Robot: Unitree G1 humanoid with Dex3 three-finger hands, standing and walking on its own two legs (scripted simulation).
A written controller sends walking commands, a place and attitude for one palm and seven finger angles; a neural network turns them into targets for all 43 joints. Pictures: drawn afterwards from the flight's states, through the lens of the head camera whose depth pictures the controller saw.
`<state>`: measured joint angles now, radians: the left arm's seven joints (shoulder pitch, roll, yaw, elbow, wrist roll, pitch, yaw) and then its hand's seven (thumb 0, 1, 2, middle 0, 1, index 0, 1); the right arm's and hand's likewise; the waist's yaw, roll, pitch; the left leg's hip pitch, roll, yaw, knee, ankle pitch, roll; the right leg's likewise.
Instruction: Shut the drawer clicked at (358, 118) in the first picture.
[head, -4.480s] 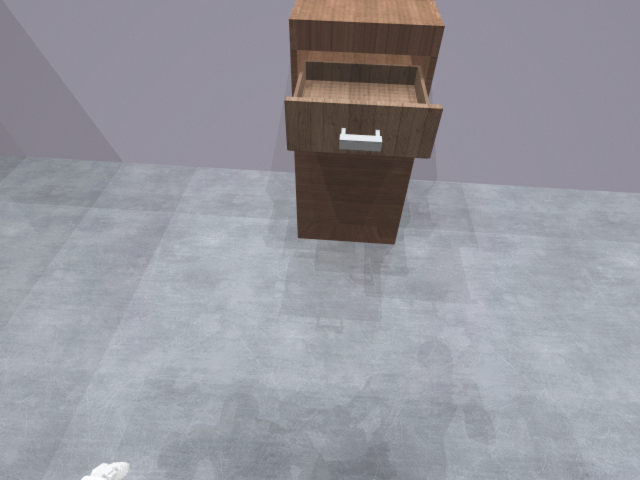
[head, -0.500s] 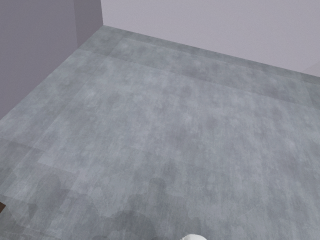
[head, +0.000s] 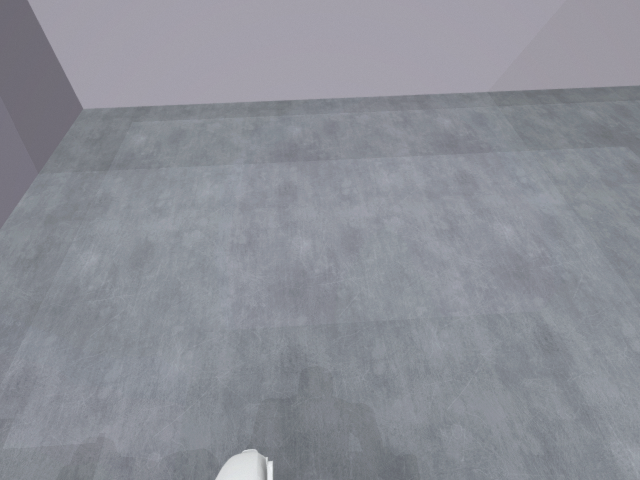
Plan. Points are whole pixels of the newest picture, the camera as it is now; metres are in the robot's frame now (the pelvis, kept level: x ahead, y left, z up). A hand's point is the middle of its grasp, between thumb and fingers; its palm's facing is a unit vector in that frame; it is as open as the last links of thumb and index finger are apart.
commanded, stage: walk to a spot facing it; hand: left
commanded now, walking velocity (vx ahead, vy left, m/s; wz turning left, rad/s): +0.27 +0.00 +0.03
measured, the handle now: out of the picture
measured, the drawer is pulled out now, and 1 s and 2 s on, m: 0.30 0.30 0.30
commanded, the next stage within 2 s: turn to face it in 0.04 s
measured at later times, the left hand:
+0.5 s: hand (154, 472) +0.17 +0.27 -0.18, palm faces +0.15 -0.98 -0.16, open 7.4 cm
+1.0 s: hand (163, 474) +0.16 +0.24 -0.15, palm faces +0.39 -0.87 -0.30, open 7.4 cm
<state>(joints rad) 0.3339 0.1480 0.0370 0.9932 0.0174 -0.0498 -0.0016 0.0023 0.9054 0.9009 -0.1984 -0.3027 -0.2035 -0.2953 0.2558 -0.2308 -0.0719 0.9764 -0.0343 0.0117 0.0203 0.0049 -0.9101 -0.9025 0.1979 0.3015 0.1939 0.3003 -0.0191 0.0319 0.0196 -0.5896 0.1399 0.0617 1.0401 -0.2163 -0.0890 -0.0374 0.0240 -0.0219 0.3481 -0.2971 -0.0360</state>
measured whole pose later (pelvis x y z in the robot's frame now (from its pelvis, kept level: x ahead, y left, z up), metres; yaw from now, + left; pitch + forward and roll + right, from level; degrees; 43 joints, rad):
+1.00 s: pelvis +0.14 +0.00 -0.01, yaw +21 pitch +2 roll +0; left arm 0.16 0.20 0.07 0.89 0.01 0.03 0.04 0.00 0.91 0.90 -0.20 -0.30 -0.20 -0.30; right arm 0.27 -0.23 -0.11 0.96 -0.02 0.07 0.00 0.00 -0.91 -0.90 0.20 0.30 0.20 0.30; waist -0.03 0.05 0.03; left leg -0.44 -0.15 -0.19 0.57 -0.25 -0.01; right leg -0.22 0.02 0.03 0.48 -0.33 -0.01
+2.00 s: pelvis +0.15 +0.01 -0.01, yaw +58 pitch +1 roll +0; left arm 0.08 0.23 0.06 0.84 0.00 0.04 0.02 0.00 0.91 0.90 -0.20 -0.30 -0.20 -0.29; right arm 0.27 -0.22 -0.06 0.94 -0.03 0.04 0.00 0.00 -0.90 -0.90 0.20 0.30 0.20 0.30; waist -0.05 0.01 0.07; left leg -0.27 -0.08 -0.15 0.49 -0.23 0.02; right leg -0.37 -0.03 0.01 0.78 -0.41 0.10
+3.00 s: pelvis +0.10 -0.02 +0.00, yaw +88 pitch -2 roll -1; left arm 0.19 0.22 0.05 0.94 0.01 0.06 0.02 0.00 0.91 0.90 -0.20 -0.30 -0.20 -0.29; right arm 0.23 -0.17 -0.03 0.96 -0.02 0.02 -0.01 0.00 -0.92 -0.90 0.21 0.30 0.20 0.30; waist 0.00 -0.02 0.05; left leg -0.19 -0.06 -0.02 0.42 -0.20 0.07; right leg -0.40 -0.08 -0.02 0.94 -0.41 0.09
